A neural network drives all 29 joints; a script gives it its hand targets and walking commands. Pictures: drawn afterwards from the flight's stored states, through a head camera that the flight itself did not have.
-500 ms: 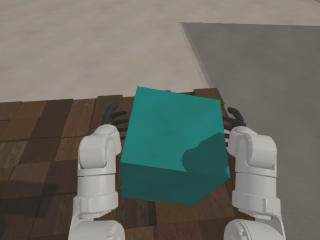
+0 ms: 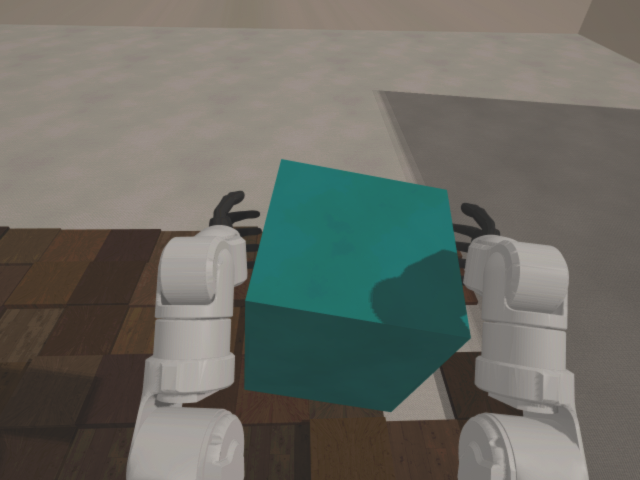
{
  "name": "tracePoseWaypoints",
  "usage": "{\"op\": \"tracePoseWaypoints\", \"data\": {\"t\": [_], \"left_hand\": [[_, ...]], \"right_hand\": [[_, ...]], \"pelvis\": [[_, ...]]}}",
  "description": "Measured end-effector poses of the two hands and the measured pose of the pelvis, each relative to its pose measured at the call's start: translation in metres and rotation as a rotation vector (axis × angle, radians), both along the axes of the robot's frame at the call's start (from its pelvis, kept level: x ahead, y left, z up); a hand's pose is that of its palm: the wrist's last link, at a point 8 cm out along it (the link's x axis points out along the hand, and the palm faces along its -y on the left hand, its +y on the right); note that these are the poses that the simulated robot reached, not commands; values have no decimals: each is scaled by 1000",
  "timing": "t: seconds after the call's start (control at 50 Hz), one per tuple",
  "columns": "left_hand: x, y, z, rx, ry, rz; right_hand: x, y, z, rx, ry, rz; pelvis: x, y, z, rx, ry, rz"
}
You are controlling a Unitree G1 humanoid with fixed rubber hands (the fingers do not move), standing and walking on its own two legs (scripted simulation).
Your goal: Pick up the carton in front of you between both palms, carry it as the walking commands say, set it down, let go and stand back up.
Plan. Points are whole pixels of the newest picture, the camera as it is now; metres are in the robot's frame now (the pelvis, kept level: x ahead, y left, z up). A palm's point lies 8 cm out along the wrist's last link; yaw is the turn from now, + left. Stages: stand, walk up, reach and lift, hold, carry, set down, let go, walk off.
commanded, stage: carry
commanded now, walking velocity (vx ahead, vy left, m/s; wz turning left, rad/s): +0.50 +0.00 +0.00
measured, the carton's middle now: (340, 295) +0.35 +0.03 +0.08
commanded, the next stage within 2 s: none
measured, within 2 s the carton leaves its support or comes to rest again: neither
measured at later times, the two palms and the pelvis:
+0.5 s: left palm (259, 170) +0.55 +0.18 +0.14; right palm (440, 184) +0.56 -0.11 +0.14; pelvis +0.26 +0.03 +0.00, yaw +0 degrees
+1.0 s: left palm (270, 111) +0.83 +0.22 +0.12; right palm (404, 119) +0.83 -0.08 +0.12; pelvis +0.56 +0.06 +0.00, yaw +1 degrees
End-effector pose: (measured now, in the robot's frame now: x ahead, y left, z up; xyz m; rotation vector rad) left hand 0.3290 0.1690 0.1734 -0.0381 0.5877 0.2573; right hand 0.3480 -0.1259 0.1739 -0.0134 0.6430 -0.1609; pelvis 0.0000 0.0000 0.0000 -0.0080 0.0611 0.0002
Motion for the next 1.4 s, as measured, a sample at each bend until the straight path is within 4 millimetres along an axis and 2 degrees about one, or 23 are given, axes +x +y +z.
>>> {"op": "tracePoseWaypoints", "data": {"t": [0.1, 0.18, 0.28, 0.42, 0.56, 0.62, 0.76, 0.9, 0.98, 1.04, 1.14, 1.2, 1.28, 1.4], "left_hand": [[61, 13, -10, -18, -16, -38], [99, 10, -29, -59, 49, -69], [140, 6, -39, -105, 46, -77], [188, 11, -35, -126, -57, -16], [257, 7, -37, -53, -96, -3], [282, 5, -38, -44, -52, 8], [344, 10, -20, -33, -18, 19], [426, 24, -31, -23, 32, -22], [481, 44, -47, -29, 26, -40], [523, 60, -67, -53, 31, -41], [571, 68, -85, -45, 124, -66], [604, 68, -83, -43, 120, -80], [653, 66, -71, -40, 62, -81], [742, 56, -53, -42, -47, -45]], "right_hand": [[45, 13, -11, 9, -14, -54], [65, 10, -31, 21, 53, -118], [99, 7, -39, 42, 58, -155], [162, 11, -35, 98, -31, -144], [245, 7, -43, 74, -76, -61], [274, 5, -46, 69, -33, -43], [342, 10, -28, 56, -3, -18], [415, 25, -35, 24, 37, -34], [467, 44, -47, 12, 31, -49], [507, 60, -62, -15, 35, -48], [550, 68, -80, -18, 126, -64], [579, 69, -78, -20, 121, -75], [628, 67, -67, -14, 63, -76], [722, 57, -55, 28, -42, -67]], "pelvis": [[41, 24, -16, 2, -15, -6], [71, 37, -10, -14, -7, -5], [113, 44, 2, -23, 12, 0], [197, 38, 8, -28, 30, 7], [300, 18, -10, -33, 7, 19], [330, 13, -3, -26, 5, 32], [401, 15, 20, -11, 9, 45], [487, 36, 21, -17, -5, 40], [543, 58, 7, -33, -19, 29], [580, 74, -6, -6, -15, 17], [628, 88, 5, -17, 10, -6], [658, 92, 12, -21, 18, -6], [704, 91, 14, -16, 18, -2], [787, 76, 0, 16, -2, 5]]}}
